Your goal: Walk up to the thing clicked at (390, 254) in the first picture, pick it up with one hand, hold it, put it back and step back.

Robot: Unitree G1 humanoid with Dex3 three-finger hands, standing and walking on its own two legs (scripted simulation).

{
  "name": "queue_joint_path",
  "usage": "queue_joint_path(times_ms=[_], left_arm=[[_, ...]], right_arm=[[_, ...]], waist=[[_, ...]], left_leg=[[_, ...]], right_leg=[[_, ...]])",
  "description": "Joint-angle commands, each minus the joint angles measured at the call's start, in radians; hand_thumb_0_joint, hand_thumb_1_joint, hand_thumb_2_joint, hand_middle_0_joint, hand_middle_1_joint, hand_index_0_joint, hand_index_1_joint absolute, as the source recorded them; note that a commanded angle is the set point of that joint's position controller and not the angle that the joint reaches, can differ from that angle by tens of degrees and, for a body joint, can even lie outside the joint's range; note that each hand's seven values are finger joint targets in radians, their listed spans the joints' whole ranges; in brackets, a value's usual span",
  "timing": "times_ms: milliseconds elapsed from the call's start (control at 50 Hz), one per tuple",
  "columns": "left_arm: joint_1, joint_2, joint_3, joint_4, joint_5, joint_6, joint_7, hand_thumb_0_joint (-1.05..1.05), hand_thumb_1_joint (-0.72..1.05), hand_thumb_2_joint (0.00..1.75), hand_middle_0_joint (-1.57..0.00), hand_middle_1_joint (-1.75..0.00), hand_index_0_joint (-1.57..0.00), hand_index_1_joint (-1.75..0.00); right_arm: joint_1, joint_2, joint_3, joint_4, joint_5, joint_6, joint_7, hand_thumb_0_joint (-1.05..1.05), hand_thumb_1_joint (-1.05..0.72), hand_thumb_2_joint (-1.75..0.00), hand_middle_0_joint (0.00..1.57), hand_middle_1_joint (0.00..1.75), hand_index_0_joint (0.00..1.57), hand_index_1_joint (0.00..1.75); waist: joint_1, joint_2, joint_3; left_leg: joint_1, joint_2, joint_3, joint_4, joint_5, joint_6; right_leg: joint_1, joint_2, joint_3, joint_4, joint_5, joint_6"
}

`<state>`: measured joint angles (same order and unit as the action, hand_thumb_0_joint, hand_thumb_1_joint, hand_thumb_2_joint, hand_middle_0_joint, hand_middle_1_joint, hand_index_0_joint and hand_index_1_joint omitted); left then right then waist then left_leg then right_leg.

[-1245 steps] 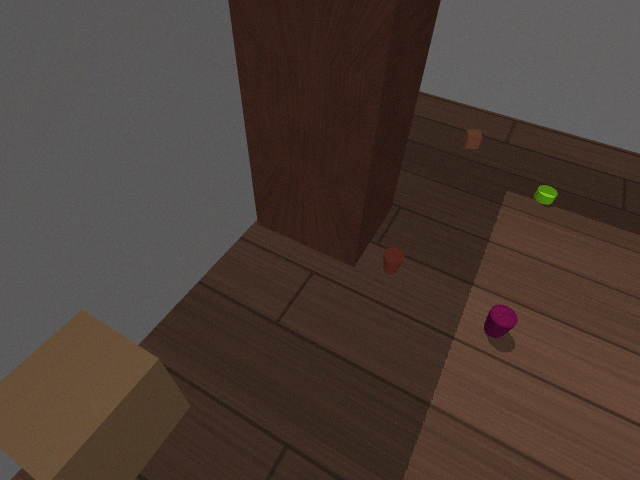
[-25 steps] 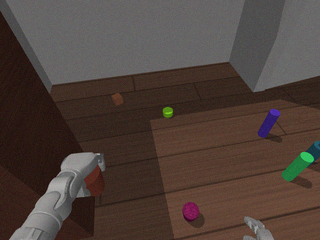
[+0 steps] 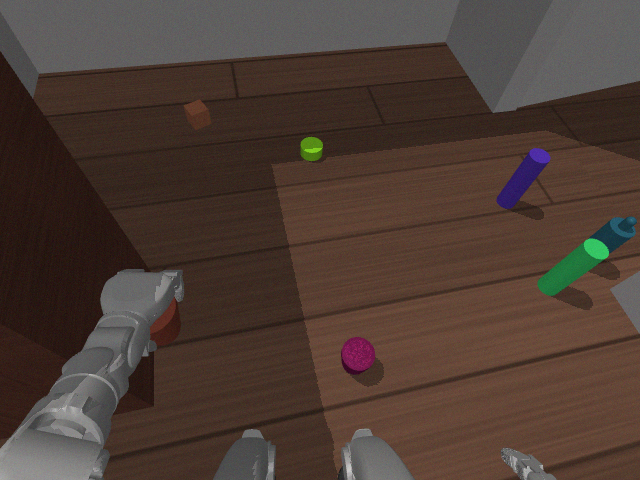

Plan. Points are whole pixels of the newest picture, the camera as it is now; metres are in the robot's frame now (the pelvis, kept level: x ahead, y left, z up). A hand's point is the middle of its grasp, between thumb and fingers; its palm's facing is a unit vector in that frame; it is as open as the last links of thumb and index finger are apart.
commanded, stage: crouch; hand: left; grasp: from above
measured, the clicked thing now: (156, 320) +0.37 +0.24 -0.13
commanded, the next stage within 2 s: lower in 1.28 s
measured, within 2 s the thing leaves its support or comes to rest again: neither
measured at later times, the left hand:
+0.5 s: hand (173, 354) +0.38 +0.27 -0.34, palm faces -0.46 +0.00 -0.89, open 9.8 cm
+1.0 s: hand (180, 362) +0.39 +0.29 -0.46, palm faces -0.46 -0.03 -0.89, open 9.7 cm
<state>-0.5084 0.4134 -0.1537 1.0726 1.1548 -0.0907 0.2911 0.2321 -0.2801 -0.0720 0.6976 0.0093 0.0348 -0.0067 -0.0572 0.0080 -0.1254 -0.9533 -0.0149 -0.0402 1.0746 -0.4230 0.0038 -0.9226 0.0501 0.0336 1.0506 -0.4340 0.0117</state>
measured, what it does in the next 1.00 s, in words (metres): lowers itself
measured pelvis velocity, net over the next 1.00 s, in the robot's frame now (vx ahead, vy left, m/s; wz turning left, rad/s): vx -0.04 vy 0.00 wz -0.08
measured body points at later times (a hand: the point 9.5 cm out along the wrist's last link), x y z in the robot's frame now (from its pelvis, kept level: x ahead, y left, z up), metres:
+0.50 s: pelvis -0.04 +0.00 -0.20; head +0.16 +0.03 +0.20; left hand +0.40 +0.27 -0.29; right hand +0.04 -0.27 -0.33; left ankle +0.05 +0.11 -0.66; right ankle +0.04 -0.12 -0.66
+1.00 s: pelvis -0.04 +0.00 -0.29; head +0.20 +0.05 +0.09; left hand +0.41 +0.28 -0.41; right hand +0.03 -0.28 -0.41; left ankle +0.05 +0.11 -0.66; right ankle +0.04 -0.12 -0.66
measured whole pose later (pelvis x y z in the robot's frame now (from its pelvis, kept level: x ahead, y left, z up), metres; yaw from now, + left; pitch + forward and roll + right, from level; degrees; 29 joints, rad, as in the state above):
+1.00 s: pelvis -0.04 +0.00 -0.29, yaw -5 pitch +37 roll -7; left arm -0.79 0.67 0.12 1.29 1.26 -0.24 0.39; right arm 0.14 -0.26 -0.02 0.75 -0.12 -0.04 0.12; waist -0.15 0.00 -0.13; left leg -2.14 -0.04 -0.11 2.17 -0.68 0.00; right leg -2.07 0.07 -0.07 2.10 -0.70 0.02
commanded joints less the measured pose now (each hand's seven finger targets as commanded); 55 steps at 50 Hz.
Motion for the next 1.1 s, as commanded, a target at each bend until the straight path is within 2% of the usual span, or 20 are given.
queue_joint_path(times_ms=[0, 120, 220, 300, 320, 360, 380, 480, 520, 560, 620, 660, 800, 820, 840, 920, 960, 1000, 1020, 1080], left_arm=[[-0.379, 0.230, 0.104, -0.086, 0.012, -0.002, 0.089, 0.00, 0.39, 0.95, -0.67, -1.15, -0.74, -1.08], [-0.397, 0.280, 0.153, -0.093, 0.000, 0.002, 0.097, 0.00, 0.38, 0.96, -0.68, -1.12, -0.74, -1.06], [-0.433, 0.344, 0.203, -0.048, 0.013, -0.016, 0.100, 0.00, 0.31, 0.93, -0.63, -1.09, -0.69, -1.03], [-0.472, 0.360, 0.202, -0.001, 0.017, -0.049, 0.096, 0.00, 0.32, 0.92, -0.63, -1.10, -0.70, -1.03], [-0.497, 0.376, 0.215, -0.033, 0.018, -0.061, 0.101, 0.00, 0.32, 0.94, -0.63, -1.10, -0.69, -1.04], [-0.506, 0.364, 0.211, -0.025, 0.015, -0.074, 0.101, 0.00, 0.38, 0.95, -0.67, -1.13, -0.74, -1.06], [-0.519, 0.403, 0.232, -0.029, 0.021, -0.082, 0.104, 0.00, 0.39, 0.97, -0.68, -1.13, -0.75, -1.06], [-0.560, 0.439, 0.254, -0.029, 0.048, -0.108, 0.127, 0.00, 0.44, 0.99, -0.73, -1.13, -0.80, -1.07], [-0.514, 0.444, 0.272, 0.013, 0.053, -0.105, 0.133, 0.00, 0.44, 1.00, -0.73, -1.14, -0.80, -1.07], [-0.569, 0.482, 0.286, -0.018, 0.066, -0.112, 0.136, 0.00, 0.44, 1.00, -0.75, -1.10, -0.81, -1.04], [-0.542, 0.426, 0.262, 0.033, 0.068, -0.115, 0.134, 0.00, 0.46, 1.00, -0.77, -1.10, -0.82, -1.05], [-0.560, 0.479, 0.296, 0.027, 0.072, -0.120, 0.141, 0.00, 0.43, 0.99, -0.74, -1.09, -0.80, -1.04], [-0.553, 0.489, 0.293, 0.042, 0.071, -0.136, 0.137, 0.00, 0.43, 0.97, -0.73, -1.09, -0.79, -1.03], [-0.579, 0.523, 0.315, 0.027, 0.078, -0.143, 0.142, 0.00, 0.42, 0.96, -0.73, -1.09, -0.78, -1.03], [-0.530, 0.491, 0.304, 0.086, 0.079, -0.139, 0.142, 0.00, 0.44, 0.95, -0.73, -1.10, -0.79, -1.03], [-0.590, 0.535, 0.322, 0.034, 0.085, -0.163, 0.148, 0.00, 0.40, 0.95, -0.71, -1.07, -0.77, -1.01], [-0.553, 0.535, 0.326, 0.098, 0.092, -0.158, 0.153, 0.00, 0.40, 0.94, -0.72, -1.07, -0.77, -1.01], [-0.588, 0.569, 0.338, 0.080, 0.092, -0.168, 0.157, 0.00, 0.42, 0.94, -0.72, -1.08, -0.78, -1.02], [-0.584, 0.549, 0.320, 0.124, 0.098, -0.168, 0.155, 0.00, 0.39, 0.93, -0.71, -1.05, -0.77, -0.99], [-0.608, 0.601, 0.352, 0.120, 0.096, -0.174, 0.166, 0.00, 0.40, 0.89, -0.70, -1.04, -0.76, -0.98]], right_arm=[[0.070, -0.151, -0.054, -0.073, -0.015, -0.041, -0.006, 0.00, -0.90, -0.90, 0.20, 0.30, 0.20, 0.30], [0.090, -0.165, -0.064, -0.062, -0.029, -0.059, -0.012, 0.00, -0.90, -0.90, 0.20, 0.30, 0.20, 0.30], [0.095, -0.174, -0.060, -0.040, -0.044, -0.072, -0.008, 0.00, -0.90, -0.90, 0.20, 0.30, 0.20, 0.30], [0.095, -0.172, -0.050, -0.038, -0.056, -0.085, 0.009, 0.00, -0.90, -0.90, 0.20, 0.30, 0.20, 0.30], [0.096, -0.172, -0.048, -0.034, -0.058, -0.090, 0.011, 0.00, -0.90, -0.90, 0.20, 0.30, 0.20, 0.30], [0.102, -0.169, -0.044, -0.024, -0.068, -0.099, 0.023, 0.00, -0.90, -0.90, 0.20, 0.30, 0.20, 0.30], [0.105, -0.172, -0.041, -0.021, -0.071, -0.104, 0.027, 0.00, -0.90, -0.90, 0.20, 0.30, 0.20, 0.30], [0.111, -0.173, -0.031, 0.001, -0.085, -0.107, 0.048, 0.00, -0.91, -0.90, 0.20, 0.30, 0.20, 0.30], [0.112, -0.176, -0.024, 0.005, -0.091, -0.107, 0.057, 0.00, -0.91, -0.90, 0.20, 0.30, 0.20, 0.30], [0.111, -0.177, -0.028, 0.011, -0.096, -0.105, 0.065, 0.00, -0.91, -0.90, 0.20, 0.30, 0.20, 0.30], [0.114, -0.181, -0.029, 0.018, -0.104, -0.102, 0.079, 0.00, -0.91, -0.90, 0.20, 0.30, 0.20, 0.30], [0.108, -0.185, -0.028, 0.022, -0.106, -0.099, 0.084, 0.00, -0.91, -0.90, 0.20, 0.30, 0.20, 0.30], [0.098, -0.183, -0.021, 0.018, -0.115, -0.094, 0.108, 0.00, -0.91, -0.90, 0.20, 0.30, 0.20, 0.30], [0.104, -0.195, -0.023, 0.025, -0.117, -0.092, 0.110, 0.00, -0.91, -0.90, 0.20, 0.30, 0.20, 0.30], [0.098, -0.195, -0.019, 0.022, -0.119, -0.092, 0.113, 0.00, -0.91, -0.90, 0.20, 0.30, 0.20, 0.30], [0.107, -0.202, -0.021, 0.033, -0.123, -0.091, 0.121, 0.00, -0.91, -0.90, 0.20, 0.30, 0.20, 0.30], [0.099, -0.200, -0.014, 0.029, -0.125, -0.090, 0.125, 0.00, -0.91, -0.90, 0.20, 0.30, 0.20, 0.30], [0.104, -0.201, -0.012, 0.038, -0.129, -0.092, 0.129, 0.00, -0.91, -0.90, 0.20, 0.30, 0.20, 0.30], [0.097, -0.202, -0.008, 0.038, -0.129, -0.090, 0.128, 0.00, -0.91, -0.90, 0.20, 0.30, 0.20, 0.30], [0.091, -0.207, -0.004, 0.040, -0.131, -0.091, 0.129, 0.00, -0.91, -0.90, 0.20, 0.30, 0.20, 0.30]], waist=[[-0.018, 0.083, -0.425], [-0.021, 0.117, -0.599], [-0.042, 0.108, -0.601], [-0.072, 0.091, -0.605], [-0.063, 0.107, -0.635], [-0.078, 0.104, -0.672], [-0.071, 0.109, -0.702], [-0.079, 0.174, -0.723], [-0.067, 0.187, -0.751], [-0.060, 0.227, -0.786], [-0.086, 0.237, -0.725], [-0.073, 0.234, -0.726], [-0.081, 0.231, -0.707], [-0.082, 0.237, -0.713], [-0.083, 0.230, -0.684], [-0.084, 0.274, -0.695], [-0.083, 0.246, -0.682], [-0.089, 0.244, -0.674], [-0.091, 0.233, -0.670], [-0.086, 0.231, -0.667]], left_leg=[[0.049, -0.011, 0.025, 0.066, 0.089, 0.009], [-0.086, -0.008, -0.003, 0.235, 0.062, 0.011], [-0.230, -0.009, -0.032, 0.332, -0.058, 0.011], [-0.337, -0.015, -0.040, 0.426, -0.134, 0.020], [-0.361, -0.020, -0.032, 0.448, -0.140, 0.020], [-0.387, -0.022, -0.026, 0.512, -0.107, 0.027], [-0.377, -0.021, -0.030, 0.531, -0.097, 0.025], [-0.424, -0.020, -0.019, 0.622, -0.075, 0.022], [-0.418, -0.020, -0.019, 0.655, -0.017, 0.022], [-0.395, -0.016, -0.025, 0.684, 0.031, 0.018], [-0.417, -0.009, -0.040, 0.713, 0.043, 0.012], [-0.456, -0.010, -0.032, 0.737, 0.017, 0.017], [-0.543, -0.011, -0.018, 0.817, -0.003, 0.026], [-0.561, -0.011, -0.022, 0.821, -0.008, 0.024], [-0.556, -0.008, -0.035, 0.815, -0.013, 0.018], [-0.566, -0.006, -0.034, 0.853, 0.001, 0.017], [-0.582, -0.005, -0.028, 0.875, -0.010, 0.021], [-0.622, -0.007, -0.023, 0.891, -0.032, 0.024], [-0.644, -0.007, -0.019, 0.900, -0.054, 0.026], [-0.686, -0.007, -0.014, 0.912, -0.104, 0.028]], right_leg=[[-0.091, 0.002, -0.036, 0.044, 0.098, -0.049], [-0.276, 0.000, -0.061, 0.247, 0.063, -0.057], [-0.444, 0.001, -0.078, 0.366, -0.045, -0.060], [-0.557, -0.004, -0.085, 0.437, -0.112, -0.058], [-0.560, -0.004, -0.082, 0.454, -0.116, -0.059], [-0.596, -0.004, -0.086, 0.490, -0.089, -0.055], [-0.609, -0.003, -0.087, 0.509, -0.086, -0.056], [-0.702, -0.002, -0.099, 0.587, -0.073, -0.055], [-0.703, -0.001, -0.103, 0.624, -0.033, -0.056], [-0.741, 0.003, -0.110, 0.666, -0.011, -0.060], [-0.801, 0.000, -0.124, 0.705, -0.008, -0.057], [-0.807, 0.006, -0.124, 0.722, -0.016, -0.058], [-0.816, 0.019, -0.129, 0.774, -0.010, -0.054], [-0.822, 0.018, -0.132, 0.792, -0.009, -0.055], [-0.856, 0.014, -0.139, 0.811, -0.023, -0.056], [-0.886, 0.020, -0.143, 0.849, -0.008, -0.056], [-0.895, 0.020, -0.142, 0.851, -0.015, -0.053], [-0.891, 0.021, -0.140, 0.863, -0.018, -0.053], [-0.902, 0.026, -0.142, 0.871, -0.034, -0.054], [-0.908, 0.028, -0.144, 0.882, -0.070, -0.054]])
